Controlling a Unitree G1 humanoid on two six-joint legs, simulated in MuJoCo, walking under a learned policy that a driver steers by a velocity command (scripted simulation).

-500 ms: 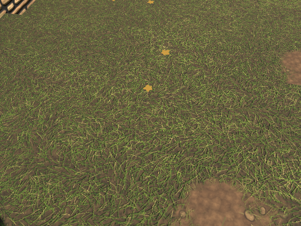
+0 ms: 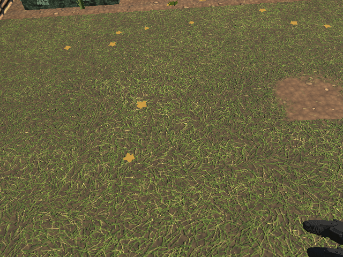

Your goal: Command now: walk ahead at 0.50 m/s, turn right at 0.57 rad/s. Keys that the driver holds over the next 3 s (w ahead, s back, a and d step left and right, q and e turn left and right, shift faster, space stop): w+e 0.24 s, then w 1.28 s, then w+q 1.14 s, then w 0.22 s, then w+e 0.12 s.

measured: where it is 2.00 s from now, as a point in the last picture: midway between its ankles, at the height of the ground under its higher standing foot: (221, 182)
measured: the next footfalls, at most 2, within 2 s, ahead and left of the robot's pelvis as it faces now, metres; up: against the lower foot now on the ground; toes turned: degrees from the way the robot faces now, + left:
left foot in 0.14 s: +0.24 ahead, +0.18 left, -0.17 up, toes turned -11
right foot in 0.66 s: +0.50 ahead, -0.04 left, -0.17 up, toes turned -12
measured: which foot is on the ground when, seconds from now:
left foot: up 0.00-0.12, down 0.14-0.66, up 0.68-1.00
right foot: down 0.00-0.16, up 0.18-0.64, down 0.66-1.00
